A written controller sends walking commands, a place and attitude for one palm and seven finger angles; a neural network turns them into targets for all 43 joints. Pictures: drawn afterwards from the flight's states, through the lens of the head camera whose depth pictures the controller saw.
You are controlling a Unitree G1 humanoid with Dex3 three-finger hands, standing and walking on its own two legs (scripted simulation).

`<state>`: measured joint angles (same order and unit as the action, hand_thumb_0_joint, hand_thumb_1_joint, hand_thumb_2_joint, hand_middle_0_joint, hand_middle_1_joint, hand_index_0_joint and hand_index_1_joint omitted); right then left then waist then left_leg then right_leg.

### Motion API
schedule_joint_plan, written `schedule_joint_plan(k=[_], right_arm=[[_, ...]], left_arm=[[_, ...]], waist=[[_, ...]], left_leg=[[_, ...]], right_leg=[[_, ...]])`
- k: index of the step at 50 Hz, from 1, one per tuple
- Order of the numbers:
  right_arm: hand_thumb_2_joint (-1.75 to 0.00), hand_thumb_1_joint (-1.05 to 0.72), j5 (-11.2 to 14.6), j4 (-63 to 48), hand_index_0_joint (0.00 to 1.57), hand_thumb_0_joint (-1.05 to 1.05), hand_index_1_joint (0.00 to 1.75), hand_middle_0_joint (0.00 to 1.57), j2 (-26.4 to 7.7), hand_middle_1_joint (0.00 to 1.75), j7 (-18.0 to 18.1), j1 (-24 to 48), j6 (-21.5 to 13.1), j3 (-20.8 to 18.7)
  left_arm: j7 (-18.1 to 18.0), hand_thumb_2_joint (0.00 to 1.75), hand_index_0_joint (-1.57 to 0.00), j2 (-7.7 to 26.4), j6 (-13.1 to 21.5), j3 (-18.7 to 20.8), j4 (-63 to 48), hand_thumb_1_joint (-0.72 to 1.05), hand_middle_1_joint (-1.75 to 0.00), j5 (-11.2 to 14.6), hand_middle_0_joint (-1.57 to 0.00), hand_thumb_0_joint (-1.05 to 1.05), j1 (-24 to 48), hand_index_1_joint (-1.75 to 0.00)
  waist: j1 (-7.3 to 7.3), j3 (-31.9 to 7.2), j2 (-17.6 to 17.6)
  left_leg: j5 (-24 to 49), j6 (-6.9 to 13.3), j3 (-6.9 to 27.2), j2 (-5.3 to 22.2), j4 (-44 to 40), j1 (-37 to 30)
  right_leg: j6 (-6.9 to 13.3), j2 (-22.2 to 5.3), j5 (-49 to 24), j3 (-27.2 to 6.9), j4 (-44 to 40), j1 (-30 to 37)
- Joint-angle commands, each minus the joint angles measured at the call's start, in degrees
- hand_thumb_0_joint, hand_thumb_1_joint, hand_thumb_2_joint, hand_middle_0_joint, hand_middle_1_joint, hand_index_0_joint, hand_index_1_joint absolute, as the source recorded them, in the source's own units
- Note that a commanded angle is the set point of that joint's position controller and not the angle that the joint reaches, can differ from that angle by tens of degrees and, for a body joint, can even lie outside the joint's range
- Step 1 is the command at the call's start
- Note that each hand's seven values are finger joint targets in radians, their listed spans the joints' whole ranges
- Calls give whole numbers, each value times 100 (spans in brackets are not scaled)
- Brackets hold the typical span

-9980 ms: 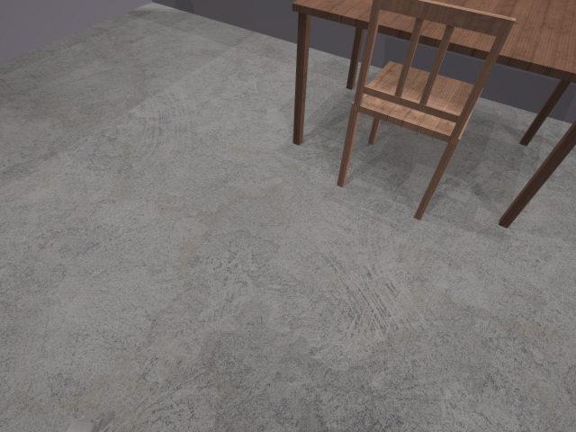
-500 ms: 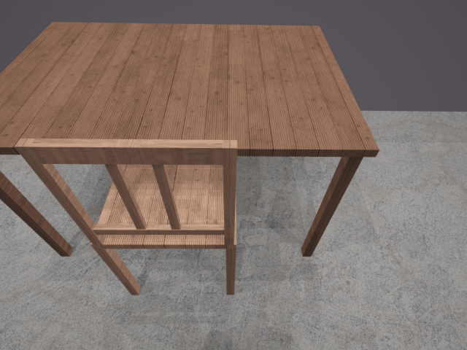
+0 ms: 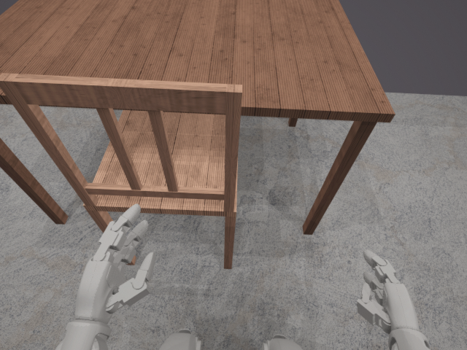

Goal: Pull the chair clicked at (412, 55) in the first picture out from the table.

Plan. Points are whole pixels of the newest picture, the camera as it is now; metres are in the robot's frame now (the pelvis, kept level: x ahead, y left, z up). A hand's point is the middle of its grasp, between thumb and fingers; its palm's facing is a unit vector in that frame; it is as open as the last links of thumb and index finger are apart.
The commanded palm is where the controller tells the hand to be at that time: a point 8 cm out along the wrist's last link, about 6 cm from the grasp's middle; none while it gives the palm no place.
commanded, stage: raise the hand toward the chair's back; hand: left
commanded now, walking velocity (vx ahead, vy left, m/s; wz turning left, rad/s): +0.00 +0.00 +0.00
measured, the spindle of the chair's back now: (122, 152) +0.51 +0.28 -0.01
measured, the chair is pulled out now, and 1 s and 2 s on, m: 0.00 0.00 0.00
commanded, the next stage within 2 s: aim the fingers beside a spindle in 1.74 s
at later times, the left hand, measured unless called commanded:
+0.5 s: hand (117, 281) +0.22 +0.20 +0.02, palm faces +0.02 -1.00 -0.04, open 13.0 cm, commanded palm +0.19 +0.25 +0.02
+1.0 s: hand (101, 270) +0.23 +0.22 +0.03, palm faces +0.02 -1.00 -0.06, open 16.6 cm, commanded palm +0.21 +0.28 +0.04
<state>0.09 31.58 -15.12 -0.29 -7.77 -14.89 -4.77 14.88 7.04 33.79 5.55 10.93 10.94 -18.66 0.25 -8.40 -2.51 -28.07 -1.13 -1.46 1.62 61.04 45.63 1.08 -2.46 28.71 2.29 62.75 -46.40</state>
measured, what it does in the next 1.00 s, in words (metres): stands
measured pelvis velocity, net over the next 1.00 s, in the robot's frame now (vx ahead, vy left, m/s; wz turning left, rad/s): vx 0.00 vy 0.02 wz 0.02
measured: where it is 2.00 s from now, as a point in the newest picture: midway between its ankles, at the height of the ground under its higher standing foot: outside the picture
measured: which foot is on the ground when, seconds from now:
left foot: down 0.00-1.00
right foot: down 0.00-1.00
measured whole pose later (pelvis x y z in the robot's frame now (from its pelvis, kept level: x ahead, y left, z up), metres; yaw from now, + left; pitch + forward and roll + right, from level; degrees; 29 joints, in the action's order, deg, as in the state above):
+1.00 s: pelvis +0.00 +0.02 -0.01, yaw +1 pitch +16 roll -3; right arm 0.4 29.1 -12.4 2.7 -10.6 -11.5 0.9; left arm 14.7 13.5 21.4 10.7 0.7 14.1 -19.0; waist 0.2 -7.5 1.5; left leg -30.3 0.2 2.0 1.7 66.6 52.6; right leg -0.3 -2.2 29.5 5.4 63.2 -49.7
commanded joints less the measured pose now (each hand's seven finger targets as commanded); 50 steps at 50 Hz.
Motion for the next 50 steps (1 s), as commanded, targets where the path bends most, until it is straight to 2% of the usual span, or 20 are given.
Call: schedule_joint_plan(k=[1,3,5,6,8,11,12,16,18,20,21,23,26,28,31,35,39,42,44,50], right_arm=[[-90,-90,147,-1354,20,0,30,20,-529,30,156,311,-16,-62],[-90,-90,119,-1301,20,0,30,20,-410,30,236,-26,19,-38],[-90,-90,82,-1195,20,0,30,20,-399,30,326,-137,-10,15],[-90,-90,56,-1107,20,0,30,20,-444,30,360,-189,-36,49],[-90,-90,51,-915,20,0,30,20,-462,30,410,-217,-94,84],[-90,-90,109,-816,20,0,30,20,-537,30,469,-140,-135,137],[-90,-90,134,-848,20,0,30,20,-537,30,469,-133,-132,154],[-90,-90,167,-922,20,0,30,20,-450,30,491,1,-83,119],[-90,-90,153,-955,20,0,30,20,-346,30,468,-28,-53,110],[-90,-90,139,-897,20,0,30,20,-309,30,449,-29,-63,117],[-90,-90,112,-853,20,0,30,20,-324,30,448,7,-29,121],[-90,-90,100,-856,20,0,30,20,-360,30,424,-56,-66,110],[-90,-90,92,-834,20,0,30,20,-451,30,414,-125,-93,109],[-90,-90,92,-860,20,0,30,20,-494,30,406,-182,-131,107],[-90,-90,99,-863,20,0,30,20,-542,30,422,-218,-113,106],[-90,-90,85,-901,20,0,30,20,-539,30,402,-275,-98,106],[-90,-90,84,-928,20,0,30,20,-549,30,391,-293,-15,124],[-90,-90,86,-958,20,0,30,20,-563,30,388,-310,50,160],[-90,-90,90,-976,20,0,30,20,-568,30,393,-306,56,163],[-90,-90,109,-974,20,0,30,20,-563,30,394,-329,103,202]], left_arm=[[-51,71,-16,1063,-94,713,-1757,46,-23,363,-16,0,-75,-23],[-219,69,-15,1108,-80,754,-2521,41,-22,350,-15,0,67,-22],[-247,67,-15,1026,34,540,-3004,36,-22,316,-15,0,382,-22],[-169,66,-14,1035,65,426,-3114,34,-21,319,-14,0,630,-21],[23,64,-14,947,3,307,-2725,29,-20,341,-14,0,502,-20],[376,61,-13,1064,-419,379,-1985,22,-19,436,-13,0,345,-19],[451,60,-13,1052,-579,381,-2024,20,-19,465,-13,0,338,-19],[302,56,-12,1399,-1169,1025,-2052,11,-18,595,-12,0,-139,-18],[109,54,-12,1240,-1209,1050,-2253,6,-17,602,-12,0,-325,-17],[-102,52,-11,1116,-1111,959,-2316,1,-16,558,-11,0,-222,-16],[-160,51,-11,1215,-1086,1065,-2066,-1,-16,544,-11,0,-199,-16],[-230,49,-10,1103,-860,873,-2184,-6,-15,445,-10,0,-201,-15],[-218,46,-10,1123,-675,770,-2046,-13,-14,386,-10,0,-151,-14],[-178,44,-9,1104,-577,679,-2202,-17,-13,381,-9,0,-152,-13],[-192,41,-9,1216,-581,763,-2156,-24,-12,374,-9,0,-95,-12],[-267,37,-8,1182,-578,755,-2412,-34,-11,372,-8,0,-116,-11],[-242,33,-7,1183,-677,753,-2279,-43,-9,368,-7,0,-49,-9],[-168,30,-6,1248,-768,787,-2196,-50,-8,350,-6,0,77,-8],[-111,30,-6,1282,-789,829,-2299,-50,-8,391,-6,0,142,-8],[16,30,-6,1343,-894,928,-2186,-50,-8,460,-6,0,319,-8]], waist=[[-268,-979,176],[-147,-1386,605],[73,-1426,635],[229,-1417,465],[324,-1254,499],[265,-1011,388],[219,-1138,419],[-150,-1640,354],[-194,-1751,257],[-129,-1504,255],[-129,-1271,79],[-72,-1229,305],[2,-1081,208],[14,-1216,507],[1,-1177,456],[-12,-1356,701],[50,-1271,572],[64,-1192,654],[62,-1355,646],[85,-1305,625]], left_leg=[[394,212,-108,-348,-137,431],[632,251,-16,-255,17,204],[919,280,85,-187,201,119],[994,299,172,-140,312,129],[985,292,223,-122,440,284],[711,278,302,-121,405,545],[664,278,288,-146,334,540],[977,273,286,-172,36,325],[1182,271,265,-181,-94,198],[1128,256,279,-171,-164,197],[1058,243,317,-156,-180,304],[917,244,297,-161,-248,208],[832,256,344,-144,-326,142],[799,246,324,-154,-386,-42],[815,239,370,-149,-455,-81],[1172,208,377,-141,-505,-383],[1183,206,389,-144,-510,-371],[1210,205,403,-149,-534,-388],[1346,202,396,-145,-504,-487],[1449,194,399,-146,-527,-528]], right_leg=[[5,122,132,-592,-942,517],[-1,118,-121,-669,-967,653],[-10,176,-646,-541,-810,461],[-11,244,-793,-446,-672,266],[-26,248,-841,-401,-647,99],[1,295,-331,-369,-715,-3],[-20,260,-240,-360,-771,104],[-30,232,-461,-280,-822,711],[-70,204,-791,-212,-822,879],[-80,214,-732,-127,-810,689],[-51,251,-602,-70,-791,597],[-46,233,-425,-37,-792,400],[-13,270,-365,100,-743,204],[-3,256,-375,130,-729,151],[14,288,-411,202,-692,140],[23,282,-783,269,-646,197],[7,299,-863,281,-699,229],[20,315,-904,287,-717,241],[13,309,-1058,269,-723,336],[6,323,-1187,273,-792,433]])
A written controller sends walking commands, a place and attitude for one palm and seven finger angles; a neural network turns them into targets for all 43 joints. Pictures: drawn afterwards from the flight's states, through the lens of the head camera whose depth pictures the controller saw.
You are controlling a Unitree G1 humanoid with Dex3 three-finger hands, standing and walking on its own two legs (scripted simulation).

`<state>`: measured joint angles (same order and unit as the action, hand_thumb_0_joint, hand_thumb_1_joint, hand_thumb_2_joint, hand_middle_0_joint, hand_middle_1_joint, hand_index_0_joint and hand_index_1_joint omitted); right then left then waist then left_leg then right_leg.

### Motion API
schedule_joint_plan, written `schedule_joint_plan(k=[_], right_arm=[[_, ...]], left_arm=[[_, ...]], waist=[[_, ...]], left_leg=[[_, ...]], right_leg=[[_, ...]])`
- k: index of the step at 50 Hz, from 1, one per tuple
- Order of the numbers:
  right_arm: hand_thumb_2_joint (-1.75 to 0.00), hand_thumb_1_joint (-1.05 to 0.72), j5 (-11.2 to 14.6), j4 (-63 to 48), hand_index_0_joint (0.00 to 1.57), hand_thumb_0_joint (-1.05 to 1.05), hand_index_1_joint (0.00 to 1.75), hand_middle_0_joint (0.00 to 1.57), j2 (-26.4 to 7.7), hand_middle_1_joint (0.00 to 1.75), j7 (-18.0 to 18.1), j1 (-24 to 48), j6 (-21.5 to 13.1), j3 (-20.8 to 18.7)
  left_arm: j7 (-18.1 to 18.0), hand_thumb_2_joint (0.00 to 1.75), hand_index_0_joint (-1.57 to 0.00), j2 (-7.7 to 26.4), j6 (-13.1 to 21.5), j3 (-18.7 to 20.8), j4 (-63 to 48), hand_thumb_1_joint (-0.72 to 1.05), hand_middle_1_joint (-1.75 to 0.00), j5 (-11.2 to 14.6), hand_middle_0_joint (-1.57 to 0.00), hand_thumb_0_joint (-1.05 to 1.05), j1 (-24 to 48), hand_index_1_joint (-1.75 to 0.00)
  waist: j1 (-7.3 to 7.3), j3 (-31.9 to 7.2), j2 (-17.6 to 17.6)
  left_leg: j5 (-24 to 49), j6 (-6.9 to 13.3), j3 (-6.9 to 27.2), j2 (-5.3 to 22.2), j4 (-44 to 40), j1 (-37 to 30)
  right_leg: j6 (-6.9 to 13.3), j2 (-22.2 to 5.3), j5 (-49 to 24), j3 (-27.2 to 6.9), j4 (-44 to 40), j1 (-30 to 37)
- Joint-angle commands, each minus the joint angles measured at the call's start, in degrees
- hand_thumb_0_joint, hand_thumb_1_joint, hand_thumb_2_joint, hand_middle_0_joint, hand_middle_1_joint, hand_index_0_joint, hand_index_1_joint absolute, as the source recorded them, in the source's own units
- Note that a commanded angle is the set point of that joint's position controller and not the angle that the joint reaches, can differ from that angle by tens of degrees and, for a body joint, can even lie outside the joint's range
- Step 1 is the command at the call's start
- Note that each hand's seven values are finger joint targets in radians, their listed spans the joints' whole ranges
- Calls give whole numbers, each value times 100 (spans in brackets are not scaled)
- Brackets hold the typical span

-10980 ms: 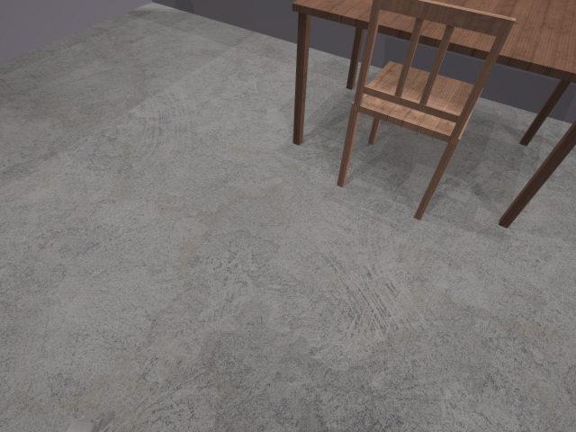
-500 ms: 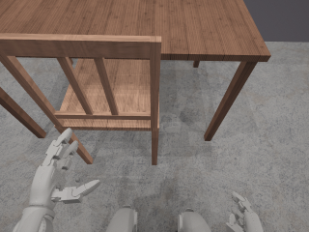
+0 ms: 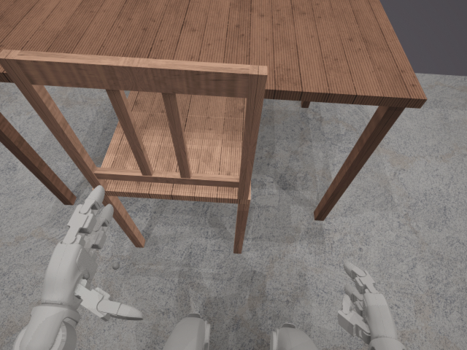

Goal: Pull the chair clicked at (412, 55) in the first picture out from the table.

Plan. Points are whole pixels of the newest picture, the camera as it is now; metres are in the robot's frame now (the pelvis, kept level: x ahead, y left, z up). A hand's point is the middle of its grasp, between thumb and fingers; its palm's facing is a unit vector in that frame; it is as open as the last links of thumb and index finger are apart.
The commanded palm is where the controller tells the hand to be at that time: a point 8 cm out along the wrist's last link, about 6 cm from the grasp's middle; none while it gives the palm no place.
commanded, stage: raise the hand toward the chair's back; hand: left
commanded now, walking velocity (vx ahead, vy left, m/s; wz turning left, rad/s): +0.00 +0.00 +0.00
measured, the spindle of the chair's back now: (133, 137) +0.51 +0.25 +0.00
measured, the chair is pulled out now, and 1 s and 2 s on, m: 0.00 0.00 0.00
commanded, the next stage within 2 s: aim the fingers beside a spindle in 0.74 s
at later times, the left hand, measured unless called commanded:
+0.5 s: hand (116, 248) +0.26 +0.20 +0.05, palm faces +0.00 -1.00 -0.07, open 16.9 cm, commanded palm +0.23 +0.26 +0.05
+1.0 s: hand (123, 250) +0.26 +0.19 +0.04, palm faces +0.00 -1.00 -0.06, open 16.9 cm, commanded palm +0.24 +0.24 +0.05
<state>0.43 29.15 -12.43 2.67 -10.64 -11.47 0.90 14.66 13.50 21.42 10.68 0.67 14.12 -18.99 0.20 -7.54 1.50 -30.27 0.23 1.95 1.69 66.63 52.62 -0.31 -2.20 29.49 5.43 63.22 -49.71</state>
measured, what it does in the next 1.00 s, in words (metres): stands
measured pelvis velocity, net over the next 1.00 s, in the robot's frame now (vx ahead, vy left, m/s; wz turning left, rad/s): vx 0.00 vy -0.01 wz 0.00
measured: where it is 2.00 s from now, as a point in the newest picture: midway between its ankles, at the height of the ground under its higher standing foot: outside the picture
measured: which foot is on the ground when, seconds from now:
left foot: down 0.00-1.00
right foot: down 0.00-1.00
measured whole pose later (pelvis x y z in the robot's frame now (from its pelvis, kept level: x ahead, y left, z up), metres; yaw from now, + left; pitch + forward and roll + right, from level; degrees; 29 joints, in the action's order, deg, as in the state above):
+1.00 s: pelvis +0.00 -0.01 +0.00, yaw +0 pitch +16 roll -2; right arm 0.9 31.2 -14.2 3.1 -12.2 -11.7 0.4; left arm 16.5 13.7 23.2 12.6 7.3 15.5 -13.6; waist 1.1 -7.5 2.0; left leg -29.7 -0.6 2.0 1.8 64.9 51.7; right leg 0.4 -2.0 29.5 5.4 62.6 -49.3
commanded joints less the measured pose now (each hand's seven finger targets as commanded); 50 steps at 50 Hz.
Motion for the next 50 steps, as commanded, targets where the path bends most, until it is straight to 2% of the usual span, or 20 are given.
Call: schedule_joint_plan(k=[1,3,9,12,14,16,18,20,22,26,28,29,35,37,41,44,46,48,50], right_arm=[[-90,-90,65,-711,20,0,30,20,-843,30,110,-55,-231,-363],[-90,-90,66,-698,20,0,30,20,-830,30,107,-70,-236,-366],[-90,-90,91,-645,20,0,30,20,-882,30,118,-86,-247,-368],[-90,-90,98,-643,20,0,30,20,-883,30,108,-91,-253,-363],[-90,-90,99,-636,20,0,30,20,-884,30,107,-116,-269,-381],[-90,-90,97,-595,20,0,30,20,-879,30,98,-115,-272,-400],[-90,-90,87,-583,20,0,30,20,-887,30,80,-143,-278,-417],[-90,-90,95,-583,20,0,30,20,-886,30,66,-127,-259,-419],[-90,-90,90,-598,20,0,30,20,-902,30,67,-101,-240,-411],[-90,-90,92,-625,20,0,30,20,-910,30,77,-86,-228,-414],[-90,-90,99,-621,20,0,30,20,-898,30,82,-105,-240,-413],[-90,-90,96,-626,20,0,30,20,-890,30,81,-105,-245,-405],[-90,-90,107,-601,20,0,30,20,-884,30,100,-85,-253,-390],[-90,-90,110,-614,20,0,30,20,-885,30,103,-63,-244,-381],[-90,-90,117,-627,20,0,30,20,-883,30,127,-33,-250,-374],[-90,-90,115,-588,20,0,30,20,-883,30,131,-53,-275,-359],[-90,-90,96,-562,20,0,30,20,-900,30,129,-83,-292,-355],[-90,-90,85,-524,20,0,30,20,-918,30,129,-98,-309,-368],[-90,-90,87,-540,20,0,30,20,-925,30,123,-98,-311,-364]], left_arm=[[44,30,-6,808,331,509,-1108,-50,-8,137,-6,0,361,-8],[74,30,-6,796,331,550,-1129,-50,-8,174,-6,0,388,-8],[152,30,-6,864,298,635,-927,-50,-8,230,-6,0,548,-8],[136,30,-6,981,295,750,-924,-50,-8,236,-6,0,582,-8],[141,30,-6,903,303,687,-926,-50,-8,248,-6,0,520,-8],[126,30,-6,872,320,713,-812,-50,-8,272,-6,0,411,-8],[90,30,-6,919,386,745,-901,-50,-8,252,-6,0,434,-8],[67,30,-6,835,395,677,-723,-50,-8,235,-6,0,454,-8],[43,30,-6,877,424,710,-637,-50,-8,217,-6,0,500,-8],[59,30,-6,963,471,765,-670,-50,-8,219,-6,0,517,-8],[61,30,-6,916,524,722,-759,-50,-8,225,-6,0,553,-8],[66,30,-6,896,539,701,-796,-50,-8,240,-6,0,578,-8],[93,30,-6,897,542,699,-663,-50,-8,247,-6,0,629,-8],[124,30,-6,908,529,678,-664,-50,-8,238,-6,0,622,-8],[164,30,-6,911,489,700,-617,-50,-8,285,-6,0,628,-8],[172,30,-6,878,526,630,-628,-50,-8,259,-6,0,886,-8],[157,30,-6,768,535,480,-512,-50,-8,228,-6,0,1050,-8],[153,30,-6,866,577,553,-493,-50,-8,214,-6,0,1184,-8],[158,30,-6,869,568,542,-449,-50,-8,208,-6,0,1294,-8]], waist=[[85,-1438,179],[74,-1518,290],[120,-1456,182],[62,-1480,305],[78,-1534,303],[73,-1542,147],[47,-1642,284],[94,-1386,175],[91,-1306,129],[59,-1392,178],[82,-1489,131],[73,-1502,217],[109,-1363,93],[109,-1367,180],[115,-1347,-37],[160,-1321,125],[237,-1278,-10],[194,-1438,136],[189,-1486,103]], left_leg=[[1746,70,58,-148,-1064,-1220],[1897,62,25,-156,-1063,-1301],[1819,68,7,-152,-1104,-1258],[1946,59,13,-153,-1196,-1335],[2033,61,-8,-149,-1191,-1412],[2155,66,-3,-153,-1168,-1379],[2303,47,-19,-149,-1173,-1457],[2054,39,-26,-147,-1212,-1349],[1866,50,-29,-159,-1230,-1232],[1799,70,-62,-166,-1214,-1217],[1852,70,-52,-161,-1206,-1307],[1848,72,-59,-172,-1196,-1307],[1659,78,-52,-177,-1180,-1195],[1645,91,-64,-185,-1167,-1194],[1517,111,-58,-190,-1138,-1093],[1556,98,-61,-190,-1084,-1092],[1539,112,-41,-179,-1010,-1023],[1552,100,-57,-188,-959,-1022],[1528,100,-59,-189,-943,-988]], right_leg=[[149,307,-1332,-43,-811,818],[145,287,-1506,-62,-844,902],[128,280,-1456,-83,-933,949],[144,272,-1532,-70,-949,1057],[132,269,-1625,-67,-958,1062],[126,273,-1769,-71,-951,1146],[126,256,-1886,-69,-902,1144],[114,261,-1659,-44,-954,1007],[117,255,-1501,-72,-976,1003],[122,244,-1453,-128,-1001,1072],[114,241,-1514,-121,-989,1071],[116,234,-1516,-134,-992,1075],[105,230,-1371,-153,-1032,1032],[110,224,-1360,-179,-1041,1030],[94,230,-1232,-224,-1102,1075],[100,216,-1292,-224,-1036,981],[84,222,-1280,-222,-997,845],[95,199,-1301,-261,-949,860],[96,193,-1276,-270,-929,857]])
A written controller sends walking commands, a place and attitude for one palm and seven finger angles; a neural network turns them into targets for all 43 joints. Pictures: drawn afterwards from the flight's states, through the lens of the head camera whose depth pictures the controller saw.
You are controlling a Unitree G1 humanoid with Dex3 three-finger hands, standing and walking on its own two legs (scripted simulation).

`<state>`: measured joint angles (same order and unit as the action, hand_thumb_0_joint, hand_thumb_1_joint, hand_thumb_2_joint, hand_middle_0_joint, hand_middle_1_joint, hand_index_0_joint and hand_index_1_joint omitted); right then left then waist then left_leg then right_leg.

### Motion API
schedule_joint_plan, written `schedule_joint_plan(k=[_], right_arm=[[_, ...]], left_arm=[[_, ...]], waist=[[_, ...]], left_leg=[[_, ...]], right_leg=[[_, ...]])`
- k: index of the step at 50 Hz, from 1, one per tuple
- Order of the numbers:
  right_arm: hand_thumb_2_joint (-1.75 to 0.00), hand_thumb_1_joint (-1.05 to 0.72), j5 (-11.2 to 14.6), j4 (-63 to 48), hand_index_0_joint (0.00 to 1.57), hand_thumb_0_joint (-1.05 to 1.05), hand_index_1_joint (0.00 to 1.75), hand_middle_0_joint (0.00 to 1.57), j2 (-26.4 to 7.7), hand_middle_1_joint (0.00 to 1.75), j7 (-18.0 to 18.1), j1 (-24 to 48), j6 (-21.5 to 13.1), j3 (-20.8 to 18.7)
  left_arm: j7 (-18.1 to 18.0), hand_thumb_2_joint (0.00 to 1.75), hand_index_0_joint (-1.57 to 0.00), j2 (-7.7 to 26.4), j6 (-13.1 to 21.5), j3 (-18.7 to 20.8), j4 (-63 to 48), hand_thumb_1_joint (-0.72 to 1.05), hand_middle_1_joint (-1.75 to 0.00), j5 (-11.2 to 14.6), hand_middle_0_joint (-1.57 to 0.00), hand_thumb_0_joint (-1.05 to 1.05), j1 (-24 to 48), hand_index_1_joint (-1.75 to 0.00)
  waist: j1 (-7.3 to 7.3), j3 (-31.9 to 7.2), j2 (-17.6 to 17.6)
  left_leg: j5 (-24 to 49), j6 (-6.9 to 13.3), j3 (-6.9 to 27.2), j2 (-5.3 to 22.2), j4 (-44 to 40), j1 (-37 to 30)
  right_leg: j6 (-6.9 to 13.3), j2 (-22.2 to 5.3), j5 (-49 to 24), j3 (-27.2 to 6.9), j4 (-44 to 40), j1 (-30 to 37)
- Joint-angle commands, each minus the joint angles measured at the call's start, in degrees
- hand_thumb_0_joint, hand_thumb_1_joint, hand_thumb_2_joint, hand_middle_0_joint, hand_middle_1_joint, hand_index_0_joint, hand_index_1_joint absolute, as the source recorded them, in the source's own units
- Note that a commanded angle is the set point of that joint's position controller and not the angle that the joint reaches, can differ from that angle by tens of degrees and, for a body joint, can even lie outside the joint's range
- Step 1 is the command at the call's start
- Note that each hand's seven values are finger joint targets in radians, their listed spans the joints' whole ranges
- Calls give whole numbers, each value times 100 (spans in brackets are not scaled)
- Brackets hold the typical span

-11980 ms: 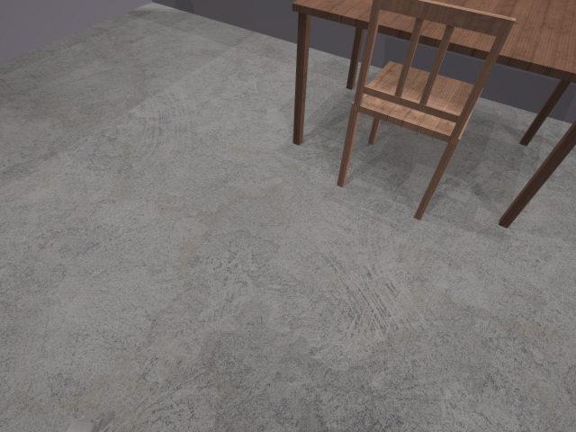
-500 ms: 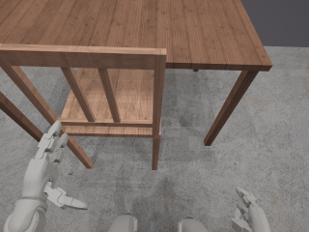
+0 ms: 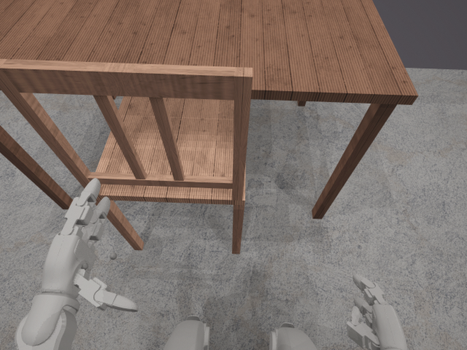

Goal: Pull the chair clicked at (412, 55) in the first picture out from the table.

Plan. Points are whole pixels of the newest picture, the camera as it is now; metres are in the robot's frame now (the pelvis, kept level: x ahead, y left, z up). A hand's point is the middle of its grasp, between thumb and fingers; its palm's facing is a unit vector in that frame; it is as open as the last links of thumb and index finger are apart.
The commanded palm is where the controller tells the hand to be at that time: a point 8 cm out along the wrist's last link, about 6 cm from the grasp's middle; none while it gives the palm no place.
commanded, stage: aim the fingers beside a spindle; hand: left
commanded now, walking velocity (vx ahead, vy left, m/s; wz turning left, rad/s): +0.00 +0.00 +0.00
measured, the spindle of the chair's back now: (124, 142) +0.51 +0.26 +0.00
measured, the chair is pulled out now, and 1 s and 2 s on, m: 0.00 0.00 0.00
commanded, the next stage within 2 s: push the fingers through the gap in 1.84 s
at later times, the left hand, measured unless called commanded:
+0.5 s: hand (138, 235) +0.30 +0.17 +0.02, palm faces -0.03 -1.00 -0.03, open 16.9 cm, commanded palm +0.28 +0.23 +0.02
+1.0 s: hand (163, 214) +0.34 +0.14 +0.00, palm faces -0.04 -1.00 -0.03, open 16.9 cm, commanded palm +0.32 +0.20 +0.00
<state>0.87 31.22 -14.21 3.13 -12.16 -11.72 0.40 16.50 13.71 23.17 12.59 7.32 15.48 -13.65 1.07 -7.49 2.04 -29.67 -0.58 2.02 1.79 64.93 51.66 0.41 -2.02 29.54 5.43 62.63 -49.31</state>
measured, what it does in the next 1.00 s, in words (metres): stands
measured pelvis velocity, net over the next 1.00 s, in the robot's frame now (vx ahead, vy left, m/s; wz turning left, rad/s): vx -0.01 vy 0.01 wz -0.02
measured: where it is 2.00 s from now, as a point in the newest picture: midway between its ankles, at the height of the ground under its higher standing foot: outside the picture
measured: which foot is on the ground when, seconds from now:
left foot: down 0.00-1.00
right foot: down 0.00-1.00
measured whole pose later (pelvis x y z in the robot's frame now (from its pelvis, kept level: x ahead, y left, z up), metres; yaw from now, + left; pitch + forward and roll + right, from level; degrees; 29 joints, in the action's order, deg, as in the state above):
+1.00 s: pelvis -0.01 +0.01 -0.03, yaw -1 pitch +21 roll -1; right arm -0.5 32.1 -13.8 0.6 -12.0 -4.6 -0.1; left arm 6.3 10.6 24.2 7.3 20.9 9.1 7.6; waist 2.8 -8.6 1.7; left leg -31.3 0.0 0.4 1.8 71.4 61.5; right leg -0.1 -2.2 31.0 3.4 69.8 -60.2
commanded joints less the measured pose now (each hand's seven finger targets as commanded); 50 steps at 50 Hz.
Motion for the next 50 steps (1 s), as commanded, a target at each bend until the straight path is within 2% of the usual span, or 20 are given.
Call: schedule_joint_plan(k=[1,3,6,12,16,18,20,22,23,26,31,33,34,36,44,45,46,48,49,50], right_arm=[[-90,-90,36,-732,20,0,30,20,-745,30,74,55,-266,-316],[-90,-90,38,-759,20,0,30,20,-729,30,54,63,-241,-318],[-90,-90,30,-756,20,0,30,20,-735,30,39,50,-195,-330],[-90,-90,13,-787,20,0,30,20,-740,30,-7,33,-138,-338],[-90,-90,-3,-717,20,0,30,20,-776,30,-4,-5,-93,-326],[-90,-90,-9,-756,20,0,30,20,-761,30,-22,14,-79,-333],[-90,-90,-14,-738,20,0,30,20,-763,30,-31,-12,-53,-345],[-90,-90,-22,-726,20,0,30,20,-773,30,-38,-26,-3,-347],[-90,-90,-30,-728,20,0,30,20,-757,30,-46,-7,14,-341],[-90,-90,-32,-691,20,0,30,20,-772,30,-50,-19,87,-338],[-90,-90,-39,-680,20,0,30,20,-766,30,-74,-38,167,-338],[-90,-90,-46,-694,20,0,30,20,-749,30,-95,-60,201,-344],[-90,-90,-44,-686,20,0,30,20,-752,30,-103,-58,217,-334],[-90,-90,-56,-631,20,0,30,20,-776,30,-98,-80,260,-341],[-90,-90,-80,-604,20,0,30,20,-754,30,-145,-109,436,-354],[-90,-90,-89,-604,20,0,30,20,-747,30,-155,-113,449,-355],[-90,-90,-86,-622,20,0,30,20,-751,30,-168,-117,468,-358],[-90,-90,-92,-600,20,0,30,20,-725,30,-200,-142,506,-367],[-90,-90,-91,-594,20,0,30,20,-746,30,-202,-151,534,-374],[-90,-90,-93,-587,20,0,30,20,-736,30,-214,-140,556,-357]], left_arm=[[-38,30,-6,919,363,442,-994,-50,-8,70,-6,0,713,-8],[-55,30,-6,865,354,420,-1048,-50,-8,61,-6,0,708,-8],[-133,30,-6,910,309,470,-949,-50,-8,35,-6,0,763,-8],[-235,30,-6,713,364,250,-935,-50,-8,-20,-6,0,954,-8],[-320,30,-6,702,380,157,-747,-50,-8,-108,-6,0,1436,-8],[-354,30,-6,586,411,39,-847,-50,-8,-125,-6,0,1457,-8],[-415,30,-6,621,405,44,-841,-50,-8,-167,-6,0,1522,-8],[-476,30,-6,644,399,74,-717,-50,-8,-206,-6,0,1597,-8],[-496,30,-6,557,404,-23,-745,-50,-8,-215,-6,0,1701,-8],[-569,30,-6,696,398,138,-481,-50,-8,-250,-6,0,1822,-8],[-628,30,-6,536,417,-94,-444,-50,-8,-327,-6,0,2263,-8],[-666,30,-6,401,420,-235,-449,-50,-8,-368,-6,0,2276,-8],[-689,30,-6,343,415,-332,-411,-50,-8,-392,-6,0,2424,-8],[-776,30,-6,491,403,-163,-196,-50,-8,-432,-6,0,2566,-8],[-996,30,-6,397,491,-241,85,-50,-8,-568,-6,0,3215,-8],[-1017,30,-6,423,515,-214,67,-50,-8,-582,-6,0,3159,-8],[-1036,30,-6,376,516,-292,90,-50,-8,-608,-6,0,3096,-8],[-1063,30,-6,210,529,-424,114,-50,-8,-595,-6,0,3079,-8],[-1100,30,-6,346,539,-281,180,-50,-8,-594,-6,0,3051,-8],[-1114,30,-6,270,533,-365,239,-50,-8,-621,-6,0,3119,-8]], waist=[[73,-1493,-13],[16,-1647,153],[18,-1690,29],[49,-1726,75],[144,-1613,-26],[94,-1800,117],[92,-1960,98],[101,-1959,-37],[108,-1973,71],[99,-1889,-109],[157,-2026,129],[154,-2170,91],[193,-2055,147],[197,-2035,5],[196,-2318,-16],[135,-2441,94],[157,-2462,126],[193,-2457,6],[168,-2452,-104],[193,-2417,-62]], left_leg=[[1481,185,-68,-193,-761,-814],[1617,174,-91,-202,-771,-894],[1752,176,-75,-184,-742,-858],[1701,169,-90,-180,-689,-831],[1536,159,-30,-157,-643,-702],[1605,153,-42,-172,-639,-801],[1708,150,-49,-161,-602,-841],[1683,153,-30,-154,-580,-772],[1652,150,-39,-166,-571,-758],[1508,159,-35,-161,-533,-568],[1627,144,-8,-138,-485,-727],[1721,135,-5,-133,-478,-826],[1697,124,12,-129,-479,-799],[1581,136,12,-126,-420,-668],[1615,135,-40,-146,-296,-593],[1716,119,-51,-153,-293,-632],[1817,122,-29,-142,-286,-673],[1865,119,-44,-135,-265,-704],[1795,123,-68,-139,-252,-575],[1727,132,-85,-156,-238,-482]], right_leg=[[27,185,-1280,-291,-869,864],[36,167,-1446,-275,-809,928],[36,186,-1591,-255,-738,928],[34,171,-1539,-239,-666,765],[46,183,-1339,-211,-588,507],[57,164,-1389,-217,-545,535],[57,159,-1499,-217,-500,560],[49,171,-1467,-216,-467,501],[53,161,-1445,-226,-458,487],[60,180,-1328,-245,-444,461],[77,178,-1375,-216,-344,258],[74,177,-1448,-206,-310,272],[78,172,-1416,-194,-308,181],[75,187,-1323,-197,-281,107],[80,169,-1439,-257,-175,126],[94,162,-1536,-275,-139,201],[98,171,-1588,-251,-105,154],[81,169,-1671,-251,-128,167],[76,171,-1675,-277,-134,239],[75,165,-1662,-289,-125,239]])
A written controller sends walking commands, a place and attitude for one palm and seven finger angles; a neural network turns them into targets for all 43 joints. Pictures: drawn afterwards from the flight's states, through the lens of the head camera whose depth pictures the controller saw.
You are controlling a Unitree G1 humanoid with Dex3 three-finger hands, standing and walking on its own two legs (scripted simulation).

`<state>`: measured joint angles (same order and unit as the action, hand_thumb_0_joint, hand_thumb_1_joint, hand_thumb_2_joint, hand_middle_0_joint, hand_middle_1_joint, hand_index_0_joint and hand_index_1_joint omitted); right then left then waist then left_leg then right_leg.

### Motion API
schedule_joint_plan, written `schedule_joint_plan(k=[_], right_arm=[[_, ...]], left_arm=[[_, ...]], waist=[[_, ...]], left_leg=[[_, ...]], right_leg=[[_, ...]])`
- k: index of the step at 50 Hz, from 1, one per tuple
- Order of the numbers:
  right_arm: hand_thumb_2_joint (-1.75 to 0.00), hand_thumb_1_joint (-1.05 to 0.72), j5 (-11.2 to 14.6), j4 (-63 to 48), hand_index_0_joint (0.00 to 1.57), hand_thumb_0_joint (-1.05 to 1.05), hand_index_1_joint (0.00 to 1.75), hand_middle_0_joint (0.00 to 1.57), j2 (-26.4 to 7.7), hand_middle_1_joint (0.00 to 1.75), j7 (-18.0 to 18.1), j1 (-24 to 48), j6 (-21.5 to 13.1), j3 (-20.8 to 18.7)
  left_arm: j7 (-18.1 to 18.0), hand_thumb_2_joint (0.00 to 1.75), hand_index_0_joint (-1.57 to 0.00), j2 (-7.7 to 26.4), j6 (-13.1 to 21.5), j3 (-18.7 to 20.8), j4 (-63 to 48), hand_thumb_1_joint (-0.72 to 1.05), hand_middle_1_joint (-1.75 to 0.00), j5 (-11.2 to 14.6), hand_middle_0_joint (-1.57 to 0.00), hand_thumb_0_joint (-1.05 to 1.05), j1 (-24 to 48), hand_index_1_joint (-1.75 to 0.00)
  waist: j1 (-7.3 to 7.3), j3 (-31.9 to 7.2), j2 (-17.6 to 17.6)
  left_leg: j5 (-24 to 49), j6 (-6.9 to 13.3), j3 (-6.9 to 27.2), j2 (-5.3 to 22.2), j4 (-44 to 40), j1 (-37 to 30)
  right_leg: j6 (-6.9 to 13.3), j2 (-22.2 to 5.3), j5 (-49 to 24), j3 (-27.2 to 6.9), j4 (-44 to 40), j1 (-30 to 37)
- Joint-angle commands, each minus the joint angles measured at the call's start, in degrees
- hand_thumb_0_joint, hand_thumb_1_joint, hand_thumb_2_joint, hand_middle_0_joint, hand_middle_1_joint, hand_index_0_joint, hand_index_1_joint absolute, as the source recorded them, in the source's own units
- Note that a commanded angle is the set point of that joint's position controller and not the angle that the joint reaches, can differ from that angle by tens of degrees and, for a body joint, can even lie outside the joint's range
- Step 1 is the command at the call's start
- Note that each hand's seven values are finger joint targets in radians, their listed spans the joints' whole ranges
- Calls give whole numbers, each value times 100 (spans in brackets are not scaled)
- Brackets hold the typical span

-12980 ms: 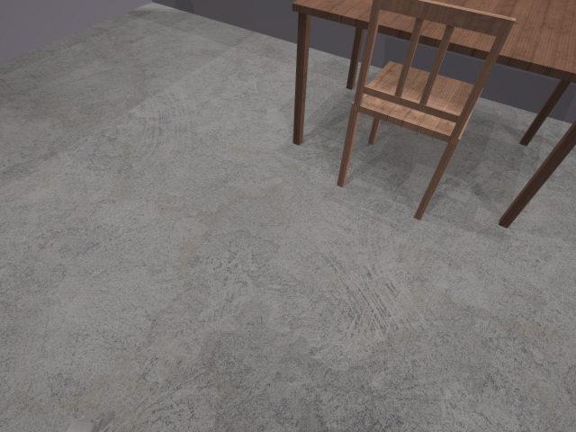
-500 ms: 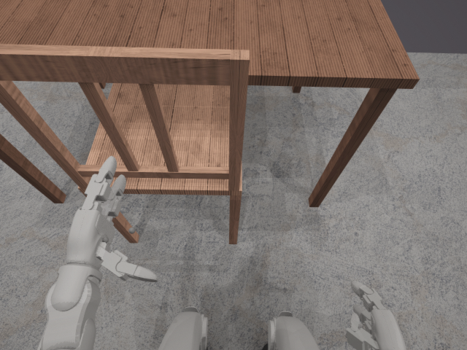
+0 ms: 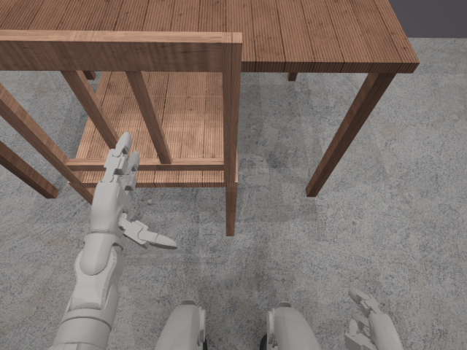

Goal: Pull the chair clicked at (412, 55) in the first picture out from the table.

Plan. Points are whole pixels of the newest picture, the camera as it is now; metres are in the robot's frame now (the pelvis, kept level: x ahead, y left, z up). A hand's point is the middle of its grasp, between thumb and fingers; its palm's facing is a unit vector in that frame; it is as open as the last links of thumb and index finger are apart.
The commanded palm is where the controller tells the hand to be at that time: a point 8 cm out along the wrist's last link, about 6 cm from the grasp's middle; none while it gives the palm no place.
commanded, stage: aim the fingers beside a spindle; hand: left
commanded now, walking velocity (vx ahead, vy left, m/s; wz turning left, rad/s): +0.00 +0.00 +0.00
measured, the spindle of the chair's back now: (102, 124) +0.51 +0.26 +0.02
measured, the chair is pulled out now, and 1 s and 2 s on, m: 0.00 0.00 0.00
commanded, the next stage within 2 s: push the fingers through the gap in 0.84 s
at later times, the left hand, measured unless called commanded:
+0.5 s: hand (158, 193) +0.37 +0.14 +0.01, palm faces +0.00 -1.00 -0.03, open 16.9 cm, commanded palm +0.34 +0.19 +0.02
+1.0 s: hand (156, 193) +0.37 +0.14 +0.01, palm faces +0.00 -1.00 -0.03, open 16.9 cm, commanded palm +0.35 +0.20 +0.02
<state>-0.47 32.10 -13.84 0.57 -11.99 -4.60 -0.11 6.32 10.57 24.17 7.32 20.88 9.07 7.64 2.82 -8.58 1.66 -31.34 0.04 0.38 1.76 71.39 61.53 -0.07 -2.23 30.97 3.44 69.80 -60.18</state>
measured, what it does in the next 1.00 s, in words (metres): stands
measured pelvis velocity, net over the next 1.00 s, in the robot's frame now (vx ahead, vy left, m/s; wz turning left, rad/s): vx -0.01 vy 0.00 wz -0.01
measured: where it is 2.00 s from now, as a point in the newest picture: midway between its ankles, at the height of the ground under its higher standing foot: outside the picture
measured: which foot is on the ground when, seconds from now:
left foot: down 0.00-1.00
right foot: down 0.00-1.00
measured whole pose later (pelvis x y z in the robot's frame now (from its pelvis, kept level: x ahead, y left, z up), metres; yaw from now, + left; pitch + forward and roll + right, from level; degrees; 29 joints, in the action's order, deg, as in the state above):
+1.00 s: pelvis -0.01 +0.00 -0.01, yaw +0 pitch +23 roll -1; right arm -0.5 32.3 -13.8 -0.1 -12.0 -1.7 -0.1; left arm 5.2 11.1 26.7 8.9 29.1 8.3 14.6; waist 3.6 -8.8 1.6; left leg -31.5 -0.1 0.3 2.0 73.2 64.6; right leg 0.1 -1.9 31.1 3.1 71.8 -63.5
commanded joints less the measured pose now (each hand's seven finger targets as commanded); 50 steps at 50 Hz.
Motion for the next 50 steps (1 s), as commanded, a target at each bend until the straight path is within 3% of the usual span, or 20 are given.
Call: schedule_joint_plan(k=[1,2,7,9,11,19,21,23,25,26,28,31,34,41,43,45,47,48,50], right_arm=[[-90,-90,36,-648,20,0,30,20,-790,30,49,-190,-134,-308],[-90,-90,37,-640,20,0,30,20,-767,30,34,-171,-113,-304],[-90,-90,14,-567,20,0,30,20,-774,30,52,-203,-56,-306],[-90,-90,15,-548,20,0,30,20,-750,30,48,-207,-57,-313],[-90,-90,5,-515,20,0,30,20,-772,30,46,-259,-53,-320],[-90,-90,40,-605,20,0,30,20,-764,30,-2,-273,57,-321],[-90,-90,42,-608,20,0,30,20,-779,30,10,-313,71,-319],[-90,-90,41,-608,20,0,30,20,-746,30,-6,-287,66,-327],[-90,-90,43,-595,20,0,30,20,-759,30,-3,-281,60,-331],[-90,-90,38,-578,20,0,30,20,-773,30,10,-288,49,-323],[-90,-90,39,-550,20,0,30,20,-785,30,18,-283,47,-331],[-90,-90,46,-557,20,0,30,20,-785,30,24,-266,39,-319],[-90,-90,32,-504,20,0,30,20,-801,30,26,-254,38,-329],[-90,-90,24,-571,20,0,30,20,-789,30,17,-257,87,-311],[-90,-90,21,-583,20,0,30,20,-771,30,4,-241,100,-305],[-90,-90,28,-611,20,0,30,20,-770,30,-4,-251,108,-314],[-90,-90,36,-613,20,0,30,20,-779,30,-3,-257,112,-304],[-90,-90,44,-571,20,0,30,20,-783,30,-3,-254,113,-306],[-90,-90,34,-508,20,0,30,20,-810,30,30,-273,100,-309]], left_arm=[[-123,30,-6,719,439,291,-953,-50,-8,-15,-6,0,1091,-8],[-124,30,-6,550,458,140,-918,-50,-8,-26,-6,0,1164,-8],[-180,30,-6,797,601,387,-731,-50,-8,-49,-6,0,1754,-8],[-154,30,-6,602,654,186,-707,-50,-8,-62,-6,0,1933,-8],[-144,30,-6,709,670,266,-599,-50,-8,-56,-6,0,2023,-8],[-112,30,-6,750,552,403,-406,-50,-8,-2,-6,0,1761,-8],[-141,30,-6,929,565,586,-367,-50,-8,4,-6,0,1676,-8],[-130,30,-6,734,620,383,-589,-50,-8,2,-6,0,1769,-8],[-119,30,-6,745,651,373,-581,-50,-8,13,-6,0,1736,-8],[-121,30,-6,735,672,332,-580,-50,-8,12,-6,0,1855,-8],[-113,30,-6,835,689,460,-517,-50,-8,12,-6,0,1783,-8],[-90,30,-6,664,707,212,-519,-50,-8,-34,-6,0,1917,-8],[-129,30,-6,603,710,147,-488,-50,-8,-53,-6,0,2121,-8],[-207,30,-6,881,651,497,-252,-50,-8,-57,-6,0,1930,-8],[-189,30,-6,787,664,397,-347,-50,-8,-75,-6,0,1960,-8],[-166,30,-6,772,657,401,-427,-50,-8,-41,-6,0,1819,-8],[-120,30,-6,746,635,344,-383,-50,-8,-37,-6,0,1840,-8],[-111,30,-6,649,623,216,-328,-50,-8,-43,-6,0,2078,-8],[-141,30,-6,802,654,349,-307,-50,-8,-46,-6,0,2410,-8]], waist=[[30,-2195,-96],[69,-2138,-137],[97,-2275,-84],[139,-2357,53],[138,-2480,6],[46,-2563,-83],[31,-2499,-222],[82,-2542,-55],[93,-2445,-110],[173,-2408,-201],[128,-2392,-160],[170,-2282,83],[196,-2316,67],[77,-2430,-68],[71,-2463,63],[63,-2530,-56],[106,-2449,-11],[206,-2286,-27],[230,-2281,-42]], left_leg=[[1855,62,126,-141,-885,-1383],[1768,76,97,-154,-860,-1334],[1589,90,58,-165,-740,-1155],[1675,88,42,-165,-693,-1229],[1719,95,58,-164,-660,-1205],[1698,96,-9,-180,-698,-1076],[1747,102,11,-172,-703,-989],[1772,99,-12,-170,-703,-1114],[1624,95,-5,-166,-710,-1087],[1588,119,19,-158,-688,-1064],[1507,107,2,-167,-691,-1014],[1518,92,49,-159,-731,-1161],[1460,90,81,-161,-707,-1224],[1555,95,43,-182,-701,-1049],[1633,84,39,-177,-715,-1155],[1721,83,32,-167,-721,-1190],[1731,82,51,-155,-720,-1184],[1581,83,64,-150,-709,-1174],[1406,88,84,-156,-683,-1112]], right_leg=[[134,200,-1733,-63,-797,1244],[118,199,-1698,-85,-823,1224],[113,191,-1587,-167,-778,1193],[119,190,-1681,-180,-737,1133],[122,193,-1716,-192,-716,1179],[106,193,-1820,-234,-741,1394],[109,210,-1904,-231,-719,1468],[98,191,-1926,-226,-729,1393],[97,202,-1757,-234,-780,1349],[90,212,-1719,-230,-787,1292],[92,206,-1634,-243,-796,1299],[129,212,-1527,-174,-764,1053],[125,205,-1416,-162,-768,933],[124,213,-1592,-206,-735,1221],[131,210,-1664,-196,-714,1192],[125,209,-1779,-188,-725,1299],[125,214,-1771,-168,-708,1188],[115,222,-1608,-155,-743,1021],[113,218,-1406,-177,-763,952]])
